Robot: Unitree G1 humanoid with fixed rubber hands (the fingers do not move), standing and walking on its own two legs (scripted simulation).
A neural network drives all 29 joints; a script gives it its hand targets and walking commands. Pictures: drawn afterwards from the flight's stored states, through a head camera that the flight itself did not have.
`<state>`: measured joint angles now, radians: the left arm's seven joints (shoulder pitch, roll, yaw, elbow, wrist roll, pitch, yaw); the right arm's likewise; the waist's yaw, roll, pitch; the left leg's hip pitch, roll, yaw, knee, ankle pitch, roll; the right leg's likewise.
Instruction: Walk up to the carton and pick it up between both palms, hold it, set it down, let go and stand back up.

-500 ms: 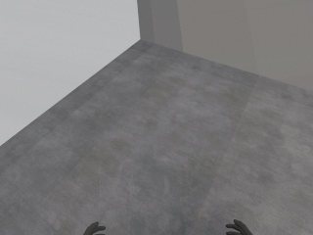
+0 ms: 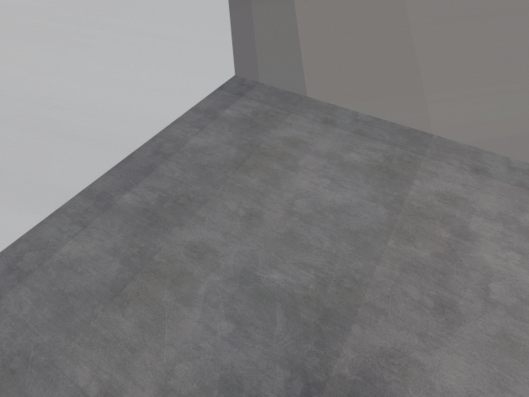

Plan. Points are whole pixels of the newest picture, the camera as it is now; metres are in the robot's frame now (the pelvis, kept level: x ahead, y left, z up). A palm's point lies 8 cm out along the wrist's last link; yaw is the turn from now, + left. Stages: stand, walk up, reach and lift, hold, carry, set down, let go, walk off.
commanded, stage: stand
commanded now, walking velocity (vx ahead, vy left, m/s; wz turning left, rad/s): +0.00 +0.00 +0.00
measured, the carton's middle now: out of the picture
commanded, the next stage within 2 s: none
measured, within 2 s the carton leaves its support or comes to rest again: neither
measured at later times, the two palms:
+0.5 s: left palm out of the picture +0.02 +0.22 -0.13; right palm out of the picture +0.01 -0.22 -0.13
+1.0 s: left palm out of the picture -0.02 +0.20 -0.14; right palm out of the picture -0.03 -0.21 -0.14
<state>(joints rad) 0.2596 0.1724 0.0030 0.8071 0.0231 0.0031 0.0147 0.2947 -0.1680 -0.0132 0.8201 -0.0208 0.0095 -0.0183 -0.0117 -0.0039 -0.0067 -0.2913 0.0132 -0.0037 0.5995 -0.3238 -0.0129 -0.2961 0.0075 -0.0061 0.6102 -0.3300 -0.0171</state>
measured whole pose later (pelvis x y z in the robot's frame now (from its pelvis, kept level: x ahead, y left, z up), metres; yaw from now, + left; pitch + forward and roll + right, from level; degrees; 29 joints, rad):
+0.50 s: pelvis +0.01 +0.00 +0.01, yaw +0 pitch +0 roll +0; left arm 0.30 0.14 0.01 1.04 0.01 -0.01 0.03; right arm 0.31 -0.14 -0.02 1.04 -0.01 0.00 -0.04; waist 0.00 0.00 0.01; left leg -0.20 0.02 0.00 0.48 -0.28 -0.02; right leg -0.20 0.02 0.00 0.49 -0.28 -0.02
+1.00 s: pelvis +0.01 -0.01 +0.01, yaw +0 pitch -1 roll +0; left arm 0.32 0.11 0.00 1.14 0.01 -0.01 0.04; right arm 0.32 -0.10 0.00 1.16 -0.01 -0.01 -0.04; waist 0.00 0.00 0.02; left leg -0.17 0.03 0.00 0.45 -0.26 -0.02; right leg -0.17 0.02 -0.01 0.45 -0.26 -0.02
